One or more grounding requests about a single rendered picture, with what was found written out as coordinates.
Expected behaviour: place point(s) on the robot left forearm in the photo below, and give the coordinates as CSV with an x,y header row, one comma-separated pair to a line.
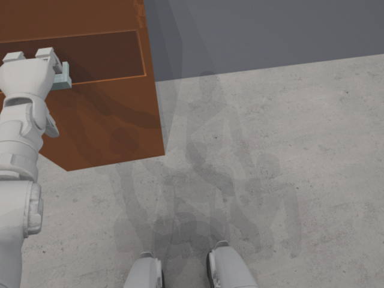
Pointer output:
x,y
22,123

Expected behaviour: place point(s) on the robot left shin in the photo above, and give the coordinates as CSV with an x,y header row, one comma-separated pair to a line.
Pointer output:
x,y
146,254

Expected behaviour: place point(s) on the left robot hand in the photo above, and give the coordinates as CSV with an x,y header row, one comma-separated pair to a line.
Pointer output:
x,y
32,76

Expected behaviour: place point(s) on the handle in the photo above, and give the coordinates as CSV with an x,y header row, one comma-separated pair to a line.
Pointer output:
x,y
62,81

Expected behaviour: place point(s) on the robot left upper arm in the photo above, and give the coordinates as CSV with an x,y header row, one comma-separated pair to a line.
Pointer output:
x,y
21,215

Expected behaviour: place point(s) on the robot right thigh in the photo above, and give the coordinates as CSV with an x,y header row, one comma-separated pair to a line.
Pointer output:
x,y
228,267

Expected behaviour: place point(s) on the cabinet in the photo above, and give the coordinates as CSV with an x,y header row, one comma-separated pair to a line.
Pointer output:
x,y
100,122

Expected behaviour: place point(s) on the drawer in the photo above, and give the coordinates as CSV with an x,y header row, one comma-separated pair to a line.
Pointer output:
x,y
91,56

